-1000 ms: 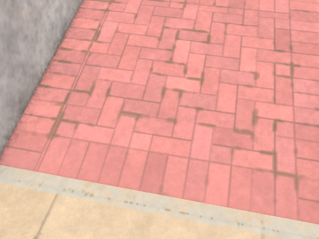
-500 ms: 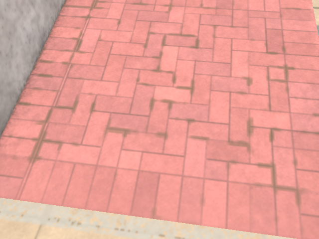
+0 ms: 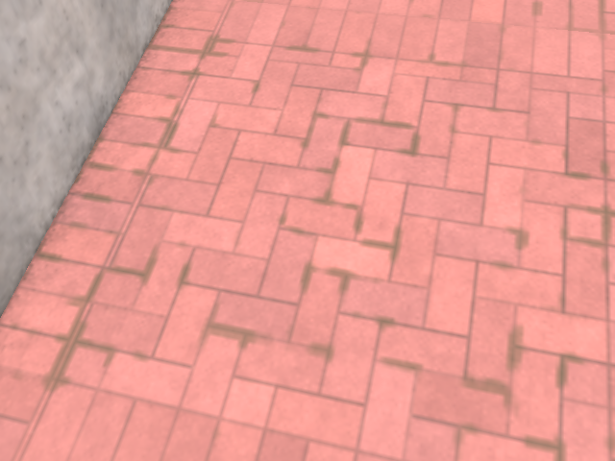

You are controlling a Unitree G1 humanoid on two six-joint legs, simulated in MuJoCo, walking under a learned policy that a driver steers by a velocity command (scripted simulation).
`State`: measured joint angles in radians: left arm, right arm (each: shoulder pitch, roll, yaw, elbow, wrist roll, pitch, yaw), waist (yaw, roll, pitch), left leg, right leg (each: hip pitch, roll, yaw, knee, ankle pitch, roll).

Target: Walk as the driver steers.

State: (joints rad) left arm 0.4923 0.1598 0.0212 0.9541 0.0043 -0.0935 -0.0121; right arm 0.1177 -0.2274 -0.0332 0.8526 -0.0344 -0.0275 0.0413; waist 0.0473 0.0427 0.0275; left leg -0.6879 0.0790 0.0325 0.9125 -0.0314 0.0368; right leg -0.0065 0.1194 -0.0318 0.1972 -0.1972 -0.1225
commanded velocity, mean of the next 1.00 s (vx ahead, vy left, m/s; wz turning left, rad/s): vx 0.49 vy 0.00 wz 0.00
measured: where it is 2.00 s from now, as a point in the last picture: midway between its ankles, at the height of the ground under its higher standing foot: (366, 344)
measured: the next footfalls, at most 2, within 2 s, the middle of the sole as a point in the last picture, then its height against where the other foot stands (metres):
left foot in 0.24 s outside the picture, level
right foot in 0.76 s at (396, 404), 0.05 m higher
